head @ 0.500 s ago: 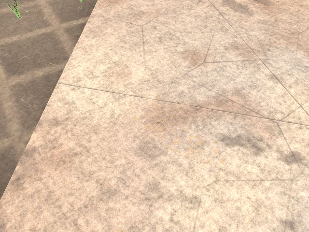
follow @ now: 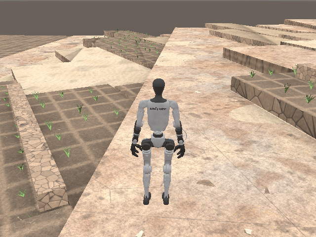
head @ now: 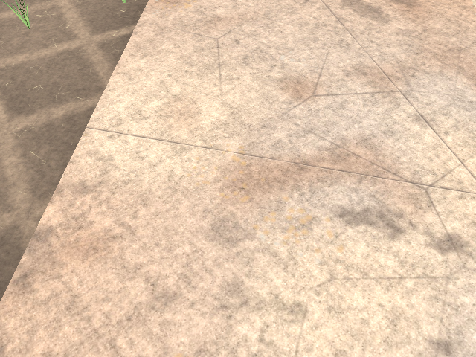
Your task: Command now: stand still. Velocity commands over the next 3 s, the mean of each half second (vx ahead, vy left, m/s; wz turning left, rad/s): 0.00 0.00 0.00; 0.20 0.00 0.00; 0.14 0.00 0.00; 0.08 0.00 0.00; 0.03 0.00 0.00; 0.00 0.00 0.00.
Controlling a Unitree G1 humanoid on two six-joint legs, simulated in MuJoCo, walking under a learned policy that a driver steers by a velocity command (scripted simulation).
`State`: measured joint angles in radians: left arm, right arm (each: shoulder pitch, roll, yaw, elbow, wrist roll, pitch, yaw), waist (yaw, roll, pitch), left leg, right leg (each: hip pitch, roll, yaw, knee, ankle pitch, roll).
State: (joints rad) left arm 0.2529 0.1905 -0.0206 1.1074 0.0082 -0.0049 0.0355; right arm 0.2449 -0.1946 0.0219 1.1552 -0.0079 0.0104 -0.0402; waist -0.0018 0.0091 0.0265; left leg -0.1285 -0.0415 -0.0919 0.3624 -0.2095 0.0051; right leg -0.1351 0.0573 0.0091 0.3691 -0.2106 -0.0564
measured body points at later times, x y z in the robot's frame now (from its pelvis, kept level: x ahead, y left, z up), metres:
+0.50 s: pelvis +0.01 -0.01 +0.00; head +0.01 -0.01 +0.45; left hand +0.00 +0.22 -0.16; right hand -0.02 -0.23 -0.17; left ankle -0.01 +0.12 -0.75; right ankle -0.01 -0.08 -0.75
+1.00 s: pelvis +0.09 +0.04 -0.01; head +0.09 +0.06 +0.44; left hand +0.00 +0.28 -0.17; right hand +0.15 -0.20 -0.15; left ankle +0.10 +0.12 -0.75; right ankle -0.01 -0.08 -0.73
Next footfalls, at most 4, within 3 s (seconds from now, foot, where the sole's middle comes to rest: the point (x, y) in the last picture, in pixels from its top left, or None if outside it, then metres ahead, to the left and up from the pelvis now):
0.96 left None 0.14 0.13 -0.78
1.38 right None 0.34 -0.02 -0.78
1.60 left None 0.25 0.17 -0.78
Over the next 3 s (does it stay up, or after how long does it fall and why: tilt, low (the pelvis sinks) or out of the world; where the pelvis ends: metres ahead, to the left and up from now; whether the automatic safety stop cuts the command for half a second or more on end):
stays up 0.27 0.06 0.00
